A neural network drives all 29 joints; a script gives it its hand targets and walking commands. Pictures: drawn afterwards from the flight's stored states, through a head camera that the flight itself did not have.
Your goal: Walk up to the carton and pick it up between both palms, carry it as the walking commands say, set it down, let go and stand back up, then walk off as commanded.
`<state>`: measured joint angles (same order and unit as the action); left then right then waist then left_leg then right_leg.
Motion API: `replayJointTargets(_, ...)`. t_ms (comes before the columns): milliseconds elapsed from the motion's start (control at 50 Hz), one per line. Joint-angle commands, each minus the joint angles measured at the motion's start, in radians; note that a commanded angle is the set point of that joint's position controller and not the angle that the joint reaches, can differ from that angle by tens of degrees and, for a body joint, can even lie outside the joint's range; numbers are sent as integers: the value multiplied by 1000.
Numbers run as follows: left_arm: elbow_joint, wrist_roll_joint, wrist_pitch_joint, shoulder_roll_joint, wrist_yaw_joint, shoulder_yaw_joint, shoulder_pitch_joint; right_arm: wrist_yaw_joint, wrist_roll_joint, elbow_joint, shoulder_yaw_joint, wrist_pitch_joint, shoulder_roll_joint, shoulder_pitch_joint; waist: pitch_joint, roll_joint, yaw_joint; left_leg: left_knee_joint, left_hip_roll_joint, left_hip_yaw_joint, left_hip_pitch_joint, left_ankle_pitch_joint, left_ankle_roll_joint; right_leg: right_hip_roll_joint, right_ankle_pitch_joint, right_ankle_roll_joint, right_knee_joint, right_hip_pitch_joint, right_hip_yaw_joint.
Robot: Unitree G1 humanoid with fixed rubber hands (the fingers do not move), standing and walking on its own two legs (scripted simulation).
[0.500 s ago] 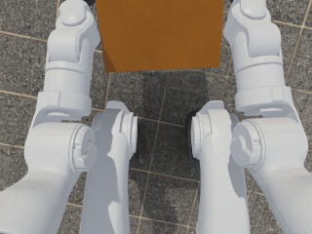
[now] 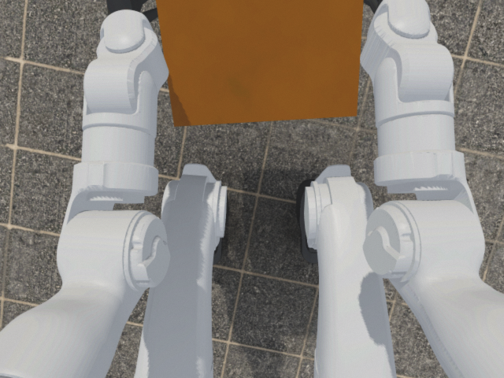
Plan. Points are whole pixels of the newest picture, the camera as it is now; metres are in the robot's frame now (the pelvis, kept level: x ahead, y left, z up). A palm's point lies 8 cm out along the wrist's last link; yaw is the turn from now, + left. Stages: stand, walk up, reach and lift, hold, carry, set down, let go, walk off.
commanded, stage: reach and lift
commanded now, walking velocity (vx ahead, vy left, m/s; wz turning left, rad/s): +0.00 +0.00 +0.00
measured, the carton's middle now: (260, 37) +0.53 +0.01 -0.17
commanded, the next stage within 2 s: none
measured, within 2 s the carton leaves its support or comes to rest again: neither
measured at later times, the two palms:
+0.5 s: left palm (98, 10) +0.50 +0.15 -0.02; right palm out of the picture +0.52 -0.13 -0.02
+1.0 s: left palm out of the picture +0.48 +0.15 +0.05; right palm out of the picture +0.50 -0.14 +0.05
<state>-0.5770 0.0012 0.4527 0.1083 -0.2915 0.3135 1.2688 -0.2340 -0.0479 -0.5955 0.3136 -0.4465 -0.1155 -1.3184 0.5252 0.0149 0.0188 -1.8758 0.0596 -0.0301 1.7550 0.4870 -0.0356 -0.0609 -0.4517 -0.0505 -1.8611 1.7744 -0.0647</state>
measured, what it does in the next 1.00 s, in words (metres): rises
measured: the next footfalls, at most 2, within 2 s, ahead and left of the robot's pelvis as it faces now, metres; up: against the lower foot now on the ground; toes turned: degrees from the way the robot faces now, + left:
none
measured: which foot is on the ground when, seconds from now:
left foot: down 0.00-1.00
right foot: down 0.00-1.00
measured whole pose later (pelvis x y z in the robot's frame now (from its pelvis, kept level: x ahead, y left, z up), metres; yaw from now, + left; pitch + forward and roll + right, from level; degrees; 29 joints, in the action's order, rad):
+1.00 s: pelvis -0.01 -0.01 +0.10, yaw +0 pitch +12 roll +1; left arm -0.52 0.01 0.49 0.06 -0.29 0.30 1.11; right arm -0.28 -0.08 -0.53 0.31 -0.49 -0.03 -1.16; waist 0.52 0.01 0.01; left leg -1.52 0.05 -0.04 1.31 0.41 -0.04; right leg -0.05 -0.38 -0.03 -1.51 1.33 -0.07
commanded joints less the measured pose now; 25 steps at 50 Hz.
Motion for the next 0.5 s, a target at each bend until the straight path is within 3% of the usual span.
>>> replayJointTargets(0,286,-182,-64,-979,430,-623,936,389,188,115,-611,23,1035,-727,-2547,-36,0,252,97,103,-658,-182,25,-112,195,41,211,-798,113)
replayJointTargets(20,209,-182,-53,-1001,433,-608,883,389,213,186,-616,35,1004,-813,-2549,-37,12,268,94,102,-651,-123,27,-109,137,39,209,-791,125)
replayJointTargets(40,236,-189,-48,-1058,435,-621,881,391,214,217,-613,43,992,-798,-2569,10,-5,280,101,94,-708,-160,19,-111,164,51,210,-772,128)
replayJointTargets(60,240,-167,-45,-1047,430,-626,871,399,219,203,-636,32,1036,-784,-2611,-21,23,280,103,88,-762,-189,23,-118,167,45,217,-770,122)
replayJointTargets(80,306,-197,-49,-1072,420,-657,887,407,246,252,-670,36,1039,-759,-2716,-15,18,260,110,89,-811,-252,19,-124,218,51,214,-830,118)
replayJointTargets(100,326,-214,-42,-1039,421,-666,887,398,246,296,-703,22,1026,-799,-2794,-66,0,277,98,83,-860,-277,24,-122,253,38,221,-891,141)
replayJointTargets(120,358,-194,-48,-970,418,-657,968,395,223,191,-657,6,1028,-741,-2682,-35,21,290,101,89,-770,-222,20,-122,210,44,231,-871,114)
replayJointTargets(140,281,-187,-45,-933,424,-612,953,393,222,139,-628,1,1028,-767,-2509,-48,32,323,88,88,-654,-129,25,-104,138,30,266,-825,92)
replayJointTargets(160,258,-183,-35,-988,432,-616,887,398,205,147,-625,2,1035,-731,-2516,-26,24,325,92,94,-706,-103,23,-101,105,37,264,-813,103)
replayJointTargets(180,238,-157,-34,-1024,434,-599,823,410,212,130,-630,7,1082,-709,-2525,-35,45,310,88,99,-695,-111,28,-102,111,42,271,-799,95)
replayJointTargets(200,244,-183,-30,-1063,445,-640,842,403,233,187,-656,13,1076,-734,-2602,-18,31,329,100,111,-736,-150,25,-106,149,37,288,-901,106)
replayJointTargets(220,323,-193,-45,-1025,439,-658,910,403,222,178,-644,16,1055,-725,-2608,-25,8,335,88,91,-755,-181,18,-111,177,42,290,-860,107)
replayJointTargets(240,366,-218,-43,-1053,437,-682,926,398,238,299,-702,23,1055,-778,-2774,-14,23,294,110,114,-838,-241,12,-121,218,44,295,-941,89)
replayJointTargets(260,273,-195,-31,-1041,436,-653,912,396,219,238,-665,19,1020,-795,-2643,-22,6,324,88,86,-760,-164,21,-116,153,46,285,-865,101)
replayJointTargets(280,351,-207,-28,-1058,428,-673,887,399,254,258,-692,10,1057,-786,-2735,3,53,337,110,96,-840,-219,24,-117,201,41,297,-939,93)
replayJointTargets(300,319,-205,-28,-1031,428,-655,889,394,235,203,-652,1,1061,-701,-2650,-6,12,347,97,71,-804,-197,20,-115,189,48,299,-903,87)
replayJointTargets(320,382,-208,-29,-1048,430,-694,909,395,244,203,-648,11,1064,-742,-2671,6,8,370,97,68,-866,-191,16,-121,178,52,306,-881,101)
replayJointTargets(340,388,-226,-34,-1031,427,-697,942,393,231,243,-669,8,1075,-734,-2705,-32,-7,343,107,84,-851,-198,19,-125,184,47,325,-932,89)
replayJointTargets(360,435,-238,-33,-1031,428,-719,967,383,255,303,-692,12,1050,-786,-2771,5,16,358,111,89,-881,-210,15,-120,205,47,325,-1005,85)
replayJointTargets(380,297,-221,-18,-1023,421,-685,899,381,257,301,-688,13,1003,-863,-2692,-1,27,385,98,71,-853,-157,23,-112,137,49,330,-941,81)
replayJointTargets(400,300,-213,-19,-1025,422,-661,909,384,260,282,-715,4,1053,-839,-2670,-50,37,388,94,77,-830,-128,31,-106,110,39,353,-969,77)
replayJointTargets(420,231,-194,-14,-1062,427,-637,793,384,236,290,-704,9,1030,-798,-2629,-49,43,387,101,90,-821,-149,28,-107,129,39,361,-969,81)
replayJointTargets(440,210,-189,-20,-1060,432,-630,827,389,205,185,-634,13,1040,-760,-2487,-62,-16,399,94,70,-763,-76,30,-101,76,42,378,-897,91)
replayJointTargets(480,232,-176,-37,-1048,439,-618,821,393,220,188,-651,15,1092,-751,-2488,-54,17,409,89,74,-755,-65,39,-98,70,38,389,-945,75)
